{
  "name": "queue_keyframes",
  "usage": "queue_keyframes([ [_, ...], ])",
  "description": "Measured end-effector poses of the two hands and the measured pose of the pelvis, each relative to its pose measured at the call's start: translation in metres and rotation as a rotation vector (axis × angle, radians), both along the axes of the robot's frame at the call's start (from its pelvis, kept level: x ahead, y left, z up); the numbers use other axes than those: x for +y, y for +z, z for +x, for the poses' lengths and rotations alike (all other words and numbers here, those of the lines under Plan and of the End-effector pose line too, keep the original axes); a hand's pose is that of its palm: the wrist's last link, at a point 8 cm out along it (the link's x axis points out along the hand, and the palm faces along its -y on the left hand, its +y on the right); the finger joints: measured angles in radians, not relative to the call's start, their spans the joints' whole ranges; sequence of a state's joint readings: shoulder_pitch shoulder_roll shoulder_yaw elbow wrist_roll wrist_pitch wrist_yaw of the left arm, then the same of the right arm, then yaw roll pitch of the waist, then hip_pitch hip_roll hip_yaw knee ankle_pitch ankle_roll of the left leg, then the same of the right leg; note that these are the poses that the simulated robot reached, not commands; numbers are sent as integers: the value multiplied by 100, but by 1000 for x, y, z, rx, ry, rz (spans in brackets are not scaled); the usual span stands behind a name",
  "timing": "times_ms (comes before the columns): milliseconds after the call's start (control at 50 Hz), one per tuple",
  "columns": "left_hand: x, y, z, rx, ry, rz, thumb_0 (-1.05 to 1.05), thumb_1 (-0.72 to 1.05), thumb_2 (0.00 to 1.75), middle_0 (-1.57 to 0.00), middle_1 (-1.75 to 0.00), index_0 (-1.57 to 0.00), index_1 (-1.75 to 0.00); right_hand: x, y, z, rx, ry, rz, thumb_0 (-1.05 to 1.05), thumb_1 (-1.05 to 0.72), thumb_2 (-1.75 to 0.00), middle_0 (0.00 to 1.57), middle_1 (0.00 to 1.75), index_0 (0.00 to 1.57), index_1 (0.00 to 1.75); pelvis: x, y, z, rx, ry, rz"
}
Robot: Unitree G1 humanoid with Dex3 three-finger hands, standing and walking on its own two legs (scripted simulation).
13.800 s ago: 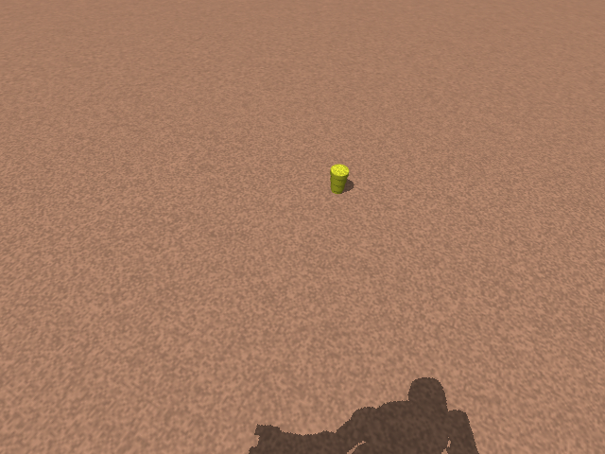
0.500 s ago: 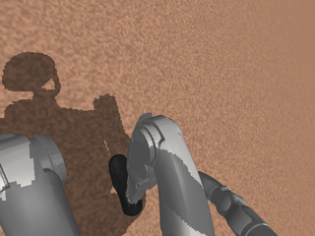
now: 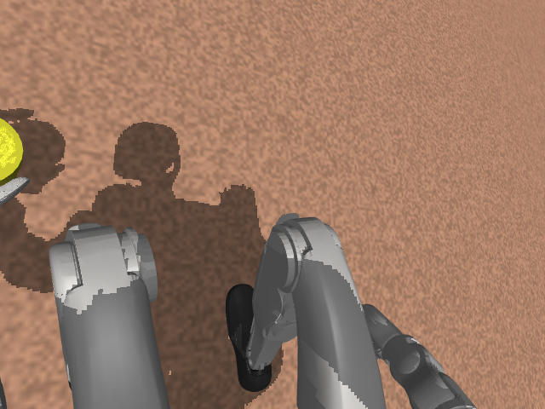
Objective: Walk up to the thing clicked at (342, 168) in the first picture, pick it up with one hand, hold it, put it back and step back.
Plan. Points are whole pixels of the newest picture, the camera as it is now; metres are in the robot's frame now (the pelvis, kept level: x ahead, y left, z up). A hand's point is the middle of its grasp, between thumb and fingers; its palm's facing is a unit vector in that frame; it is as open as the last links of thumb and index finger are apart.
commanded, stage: settle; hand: left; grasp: from the side
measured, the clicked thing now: out of the picture +0.40 +0.31 -0.16
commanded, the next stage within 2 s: lift in 1.52 s
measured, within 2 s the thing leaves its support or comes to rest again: neither
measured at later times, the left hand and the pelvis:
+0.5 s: hand out of the picture +0.39 +0.31 -0.04, palm faces +0.35 -0.93 -0.07, open 11.3 cm; pelvis +0.02 -0.01 +0.03, yaw +6 degrees
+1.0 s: hand out of the picture +0.40 +0.29 +0.01, palm faces +0.35 -0.93 -0.06, open 11.4 cm; pelvis +0.02 -0.02 +0.05, yaw +8 degrees
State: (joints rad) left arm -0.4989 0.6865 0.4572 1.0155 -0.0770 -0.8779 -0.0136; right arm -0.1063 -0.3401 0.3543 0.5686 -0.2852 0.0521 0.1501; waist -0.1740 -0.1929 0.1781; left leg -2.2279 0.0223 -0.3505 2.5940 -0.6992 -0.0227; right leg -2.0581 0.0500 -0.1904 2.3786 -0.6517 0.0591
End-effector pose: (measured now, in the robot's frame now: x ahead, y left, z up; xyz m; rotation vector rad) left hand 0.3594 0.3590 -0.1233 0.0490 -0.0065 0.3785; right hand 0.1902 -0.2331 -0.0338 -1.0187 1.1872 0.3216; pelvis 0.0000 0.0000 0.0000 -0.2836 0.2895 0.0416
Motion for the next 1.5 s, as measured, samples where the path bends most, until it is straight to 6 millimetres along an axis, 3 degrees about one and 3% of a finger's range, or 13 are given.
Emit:
queue_keyframes([
  [120, 4, 34, -7, 8, -25, 3, 0, -45, 96, -71, -94, -60, -97, -1, -5, 8, -54, -75, 77, 0, -91, -90, 20, 30, 20, 30, 0, 6, 2, 48, 14, 19],
  [360, -8, 59, -21, 81, -40, -17, 1, -45, 97, -71, -94, -61, -96, -2, -19, 4, -45, -218, 178, 0, -90, -90, 20, 30, 20, 30, -8, 21, 9, 145, 41, 71],
  [620, -9, 115, 6, 54, -23, 31, 1, -46, 97, -72, -93, -62, -95, -21, -32, 4, -32, -342, 234, 0, -91, -90, 20, 30, 20, 30, -18, 37, 21, 231, 58, 120],
  [720, -17, 120, 13, 79, -41, 5, 1, -46, 97, -72, -93, -62, -95, -30, -31, 5, -50, -376, 244, 0, -91, -90, 20, 30, 20, 30, -21, 40, 23, 246, 56, 133],
  [880, -29, 123, 5, 90, -29, -36, 1, -46, 98, -72, -93, -62, -95, -36, -22, 9, -76, -397, 238, 0, -91, -90, 20, 30, 20, 30, -23, 49, 24, 263, 60, 148],
  [1160, -14, 152, 7, 81, -15, -4, 1, -49, 101, -72, -95, -62, -97, -27, -13, 10, -99, -407, 262, 0, -92, -91, 20, 30, 20, 30, -21, 62, 22, 274, 74, 152],
  [1500, -22, 161, 10, 85, -16, -23, 1, -49, 101, -72, -95, -62, -97, -29, -3, -2, -86, -423, 262, 0, -92, -91, 20, 30, 20, 30, -22, 73, 21, 282, 81, 160],
])
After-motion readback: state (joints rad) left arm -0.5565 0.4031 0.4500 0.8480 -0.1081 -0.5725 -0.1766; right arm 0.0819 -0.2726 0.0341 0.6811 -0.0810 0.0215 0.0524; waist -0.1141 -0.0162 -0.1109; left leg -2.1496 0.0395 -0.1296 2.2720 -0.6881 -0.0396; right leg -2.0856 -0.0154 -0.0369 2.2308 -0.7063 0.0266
